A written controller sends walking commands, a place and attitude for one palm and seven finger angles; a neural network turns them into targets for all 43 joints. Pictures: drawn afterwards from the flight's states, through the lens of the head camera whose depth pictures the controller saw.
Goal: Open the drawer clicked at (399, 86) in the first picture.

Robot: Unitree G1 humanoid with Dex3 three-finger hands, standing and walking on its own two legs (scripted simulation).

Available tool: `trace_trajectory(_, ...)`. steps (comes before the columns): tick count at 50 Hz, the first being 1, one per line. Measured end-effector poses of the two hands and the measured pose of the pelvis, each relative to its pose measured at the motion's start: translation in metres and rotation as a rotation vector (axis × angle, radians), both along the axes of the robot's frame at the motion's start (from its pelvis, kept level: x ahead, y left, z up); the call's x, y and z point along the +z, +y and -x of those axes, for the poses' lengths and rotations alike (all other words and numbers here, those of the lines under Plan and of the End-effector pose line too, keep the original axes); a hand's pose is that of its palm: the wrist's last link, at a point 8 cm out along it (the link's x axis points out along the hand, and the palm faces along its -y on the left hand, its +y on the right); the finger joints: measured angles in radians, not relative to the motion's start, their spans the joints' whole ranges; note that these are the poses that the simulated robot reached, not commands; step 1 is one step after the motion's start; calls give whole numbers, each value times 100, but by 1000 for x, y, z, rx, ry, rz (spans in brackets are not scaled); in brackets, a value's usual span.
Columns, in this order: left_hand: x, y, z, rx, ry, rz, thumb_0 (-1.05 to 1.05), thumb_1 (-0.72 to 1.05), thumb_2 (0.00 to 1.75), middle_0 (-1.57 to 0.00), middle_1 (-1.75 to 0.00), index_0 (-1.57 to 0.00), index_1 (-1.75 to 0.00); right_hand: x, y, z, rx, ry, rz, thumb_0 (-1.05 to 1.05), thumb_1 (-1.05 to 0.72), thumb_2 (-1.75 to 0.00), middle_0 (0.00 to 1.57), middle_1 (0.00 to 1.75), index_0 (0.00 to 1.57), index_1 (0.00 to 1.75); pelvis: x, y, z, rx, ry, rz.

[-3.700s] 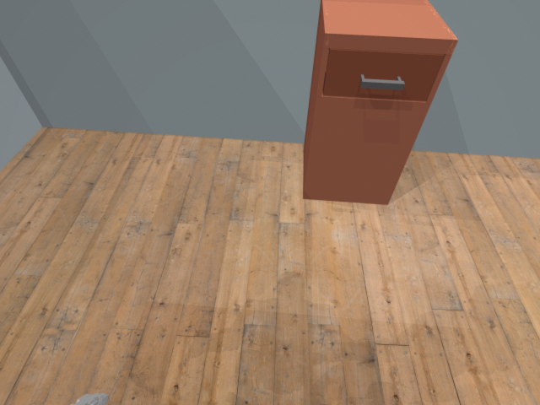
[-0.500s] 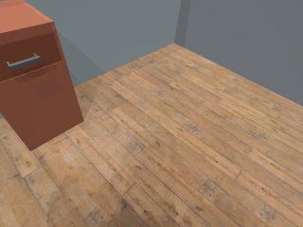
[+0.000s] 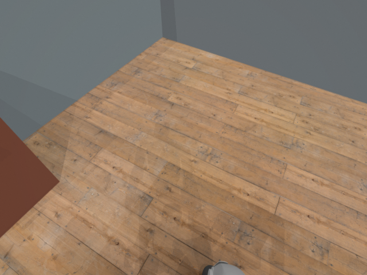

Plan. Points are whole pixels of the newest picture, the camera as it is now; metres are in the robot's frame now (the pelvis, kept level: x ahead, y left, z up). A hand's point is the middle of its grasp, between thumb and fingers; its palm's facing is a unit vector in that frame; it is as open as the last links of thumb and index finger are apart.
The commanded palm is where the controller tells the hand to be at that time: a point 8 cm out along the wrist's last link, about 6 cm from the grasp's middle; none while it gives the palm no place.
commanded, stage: walk to a spot facing it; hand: left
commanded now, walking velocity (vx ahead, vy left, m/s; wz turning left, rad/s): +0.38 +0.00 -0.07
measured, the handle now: out of the picture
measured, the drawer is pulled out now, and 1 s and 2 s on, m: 0.00 0.00 0.00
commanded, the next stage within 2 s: turn to face it in 0.30 s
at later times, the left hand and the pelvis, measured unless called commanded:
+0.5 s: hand (120, 273) +0.16 +0.16 -0.19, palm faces +0.16 -0.98 -0.11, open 7.3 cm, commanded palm none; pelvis +0.22 +0.01 -0.01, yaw +5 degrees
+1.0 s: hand (104, 189) +0.37 +0.23 -0.14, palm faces +0.33 -0.91 -0.25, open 7.4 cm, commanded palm none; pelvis +0.29 +0.00 +0.00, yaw +19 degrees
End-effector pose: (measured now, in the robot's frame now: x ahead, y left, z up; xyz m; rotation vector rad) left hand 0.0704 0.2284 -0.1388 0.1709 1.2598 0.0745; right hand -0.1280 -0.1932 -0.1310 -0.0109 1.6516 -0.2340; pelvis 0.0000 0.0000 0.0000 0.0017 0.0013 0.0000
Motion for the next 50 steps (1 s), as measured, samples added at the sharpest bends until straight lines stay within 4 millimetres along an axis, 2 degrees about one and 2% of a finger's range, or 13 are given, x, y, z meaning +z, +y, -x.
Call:
trace_trajectory(3, -7, -15, -47, 0, -84, -15, 1, 92, 90, -20, -30, -20, -29, -13, -9, -20, -14, 54, -34, 1, -91, -90, 20, 30, 20, 30, -13, -16, -31, -3, -8, -3)
trace_trajectory(5, -4, -22, -62, 19, -108, -13, 1, 91, 90, -20, -30, -20, -29, -16, -19, -52, -2, 30, -33, 1, -91, -90, 20, 30, 20, 30, -11, -22, -47, 0, -16, -2)
trace_trajectory(7, 2, -24, -71, 55, -112, -22, 0, 92, 90, -20, -30, -20, -29, -16, -31, -97, 23, -42, -16, 1, -91, -90, 20, 30, 20, 30, -5, -25, -63, 3, -19, 3)
trace_trajectory(11, 14, -19, -81, 69, -83, -51, -1, 95, 90, -20, -30, -21, -29, -10, -49, -199, 77, -239, 24, 1, -91, -90, 20, 30, 20, 30, 7, -28, -96, 12, -14, 12)
trace_trajectory(16, 11, -22, -83, 99, -6, -20, -1, 93, 90, -20, -30, -20, -29, 5, -64, -308, 146, -407, 78, 2, -94, -90, 20, 30, 20, 30, 12, -21, -137, 30, -14, 24)
trace_trajectory(20, -1, -23, -81, 151, 66, 26, 0, 92, 90, -20, -30, -20, -29, 14, -58, -380, 225, -470, 95, 1, -94, -90, 20, 30, 20, 30, 9, -9, -171, 56, -22, 41)
trace_trajectory(24, -18, -18, -79, 210, 159, 68, 0, 91, 90, -20, -30, -20, -29, 14, -35, -443, 304, -495, 105, 1, -93, -90, 20, 30, 20, 30, -1, 9, -208, 85, -28, 53)
trace_trajectory(26, -29, -11, -82, 234, 207, 82, 1, 91, 90, -20, -30, -20, -29, 9, -21, -468, 335, -511, 112, 1, -92, -90, 20, 30, 20, 30, -10, 20, -226, 99, -28, 49)
trace_trajectory(29, -30, 6, -97, 254, 230, 73, 1, 91, 90, -20, -30, -20, -29, 7, -3, -485, 356, -506, 107, 0, -92, -90, 20, 30, 20, 30, -10, 30, -239, 112, -25, 43)
trace_trajectory(32, -23, 25, -129, 264, 174, 46, 1, 91, 90, -20, -30, -20, -29, 9, 9, -487, 356, -470, 92, 0, -91, -90, 20, 30, 20, 30, -3, 36, -249, 136, -20, 44)
trace_trajectory(39, 2, 60, -209, 294, -32, -31, 1, 91, 90, -20, -30, -20, -29, 12, 5, -494, 373, -395, 83, 0, -94, -90, 21, 30, 20, 30, 6, 38, -267, 209, 4, 36)
trace_trajectory(45, 20, 63, -255, 310, -143, -77, 1, 91, 90, -19, -30, -20, -29, 8, -9, -510, 394, -377, 62, 0, -92, -90, 21, 30, 20, 30, 7, 24, -282, 277, 15, 30)
trace_trajectory(50, 30, 47, -271, 334, -206, -113, 1, 91, 90, -20, -30, -20, -29, -4, -30, -532, 425, -376, 38, 0, -91, -90, 21, 30, 20, 30, 2, 3, -293, 339, 22, 13)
